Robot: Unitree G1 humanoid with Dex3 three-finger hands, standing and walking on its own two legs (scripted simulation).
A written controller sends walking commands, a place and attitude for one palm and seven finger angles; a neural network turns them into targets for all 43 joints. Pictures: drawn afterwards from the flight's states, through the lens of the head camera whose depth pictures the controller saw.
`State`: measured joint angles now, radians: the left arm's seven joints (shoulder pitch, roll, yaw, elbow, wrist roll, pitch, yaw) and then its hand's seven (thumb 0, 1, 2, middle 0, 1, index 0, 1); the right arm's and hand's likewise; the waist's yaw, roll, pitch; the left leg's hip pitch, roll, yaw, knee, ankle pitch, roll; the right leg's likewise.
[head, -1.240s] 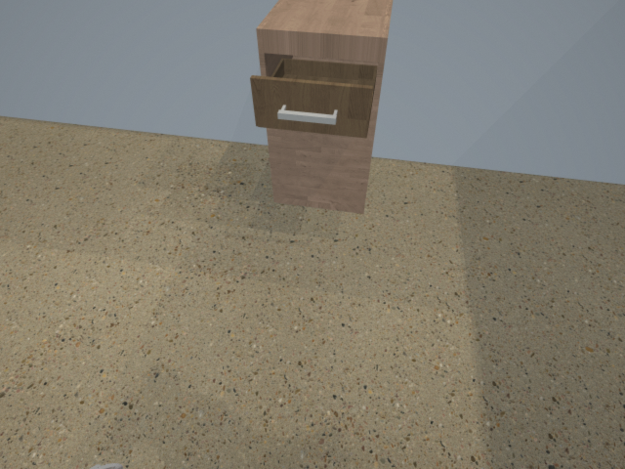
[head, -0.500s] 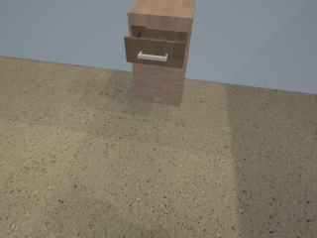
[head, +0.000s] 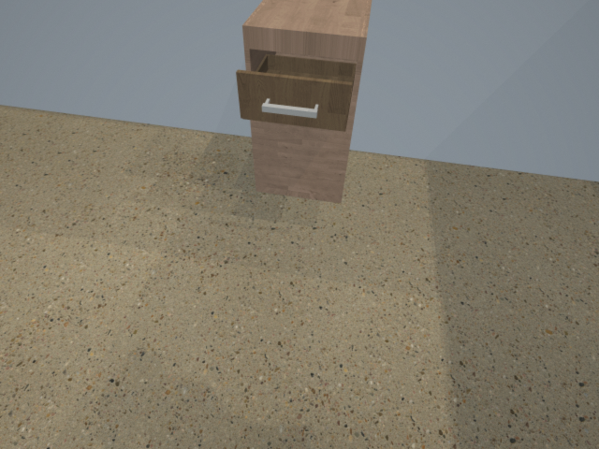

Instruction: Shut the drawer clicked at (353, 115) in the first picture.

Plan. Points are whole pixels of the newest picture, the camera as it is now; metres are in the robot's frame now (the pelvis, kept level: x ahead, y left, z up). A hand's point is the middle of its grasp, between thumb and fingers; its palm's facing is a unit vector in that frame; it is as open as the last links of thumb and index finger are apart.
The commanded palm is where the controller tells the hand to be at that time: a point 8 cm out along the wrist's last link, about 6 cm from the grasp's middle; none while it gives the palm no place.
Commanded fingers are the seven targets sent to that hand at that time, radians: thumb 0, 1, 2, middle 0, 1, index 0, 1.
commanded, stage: look at it before walking up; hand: left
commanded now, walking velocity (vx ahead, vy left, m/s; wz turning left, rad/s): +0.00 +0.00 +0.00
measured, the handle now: (290, 107) +1.17 +0.10 -0.16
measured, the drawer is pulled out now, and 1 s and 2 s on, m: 0.19 0.19 0.19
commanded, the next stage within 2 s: walk to a spot facing it in 0.20 s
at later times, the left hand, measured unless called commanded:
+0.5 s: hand out of the picture +0.03 +0.21 -0.18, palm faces +0.02 -0.97 -0.23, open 7.4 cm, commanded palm none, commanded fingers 0.00 0.90 0.90 -0.20 -0.30 -0.20 -0.30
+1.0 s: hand (225, 364) +0.30 +0.15 -0.18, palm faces -0.03 -0.97 -0.23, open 7.3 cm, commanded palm none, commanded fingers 0.00 0.90 0.90 -0.20 -0.30 -0.20 -0.30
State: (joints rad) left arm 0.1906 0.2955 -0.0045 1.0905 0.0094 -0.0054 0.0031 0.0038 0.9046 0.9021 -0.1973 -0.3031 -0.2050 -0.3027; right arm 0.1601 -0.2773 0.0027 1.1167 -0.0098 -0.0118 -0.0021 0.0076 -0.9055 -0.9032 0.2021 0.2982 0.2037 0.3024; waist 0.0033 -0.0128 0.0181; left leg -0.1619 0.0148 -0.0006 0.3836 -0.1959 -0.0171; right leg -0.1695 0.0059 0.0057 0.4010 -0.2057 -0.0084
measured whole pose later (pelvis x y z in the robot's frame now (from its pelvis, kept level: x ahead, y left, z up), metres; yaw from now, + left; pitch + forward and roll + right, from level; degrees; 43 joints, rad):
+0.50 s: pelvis +0.02 +0.00 -0.01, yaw -1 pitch -1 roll +0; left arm 0.29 0.23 0.01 1.09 0.02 0.00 -0.01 0.00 0.91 0.90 -0.20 -0.30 -0.20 -0.30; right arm 0.25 -0.23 -0.01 1.12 -0.02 0.00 0.00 0.01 -0.91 -0.90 0.20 0.30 0.20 0.30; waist 0.01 0.00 -0.02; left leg -0.20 0.02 0.01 0.53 -0.37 0.00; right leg -0.19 0.01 0.01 0.48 -0.29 -0.02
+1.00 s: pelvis +0.18 -0.04 -0.03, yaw -3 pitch -1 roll +0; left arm 0.15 0.21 0.08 0.99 0.02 -0.08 -0.01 0.01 0.93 0.90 -0.19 -0.30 -0.20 -0.30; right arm 0.49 -0.10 -0.03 1.22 -0.01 -0.03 0.00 0.01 -0.91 -0.90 0.20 0.30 0.20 0.30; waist -0.03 0.01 0.09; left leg -0.20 0.08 0.03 1.07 -0.50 0.03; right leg -0.41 -0.05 -0.16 0.69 -0.25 -0.06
